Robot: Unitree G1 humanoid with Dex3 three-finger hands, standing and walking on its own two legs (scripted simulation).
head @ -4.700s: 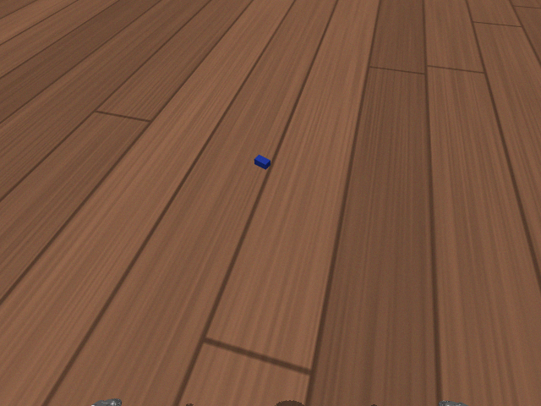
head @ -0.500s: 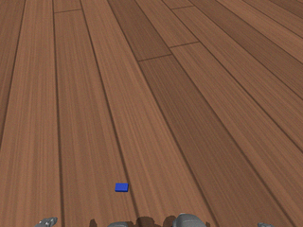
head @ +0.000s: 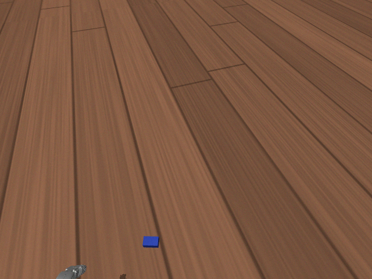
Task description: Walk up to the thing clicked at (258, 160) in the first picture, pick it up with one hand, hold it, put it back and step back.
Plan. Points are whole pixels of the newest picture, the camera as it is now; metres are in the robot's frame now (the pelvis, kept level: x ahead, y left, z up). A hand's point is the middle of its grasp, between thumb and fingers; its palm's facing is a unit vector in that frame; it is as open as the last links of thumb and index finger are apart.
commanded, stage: walk up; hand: left
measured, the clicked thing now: (151, 241) +0.38 +0.20 -0.76
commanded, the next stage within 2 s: stand in 1.96 s
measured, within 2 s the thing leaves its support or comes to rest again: neither
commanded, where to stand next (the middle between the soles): +0.05 -0.02 m, yaw +0 degrees
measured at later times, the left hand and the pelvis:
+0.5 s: hand out of the picture +0.10 +0.25 -0.15, palm faces +0.00 -0.95 -0.32, open 7.4 cm; pelvis +0.01 +0.00 +0.00, yaw +0 degrees
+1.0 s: hand out of the picture +0.03 +0.20 -0.16, palm faces -0.03 -0.91 -0.41, open 7.4 cm; pelvis -0.04 -0.06 -0.02, yaw +0 degrees
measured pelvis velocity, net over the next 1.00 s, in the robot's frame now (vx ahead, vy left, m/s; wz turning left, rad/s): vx -0.04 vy -0.06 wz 0.00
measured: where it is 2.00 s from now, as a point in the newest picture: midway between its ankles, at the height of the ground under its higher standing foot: outside the picture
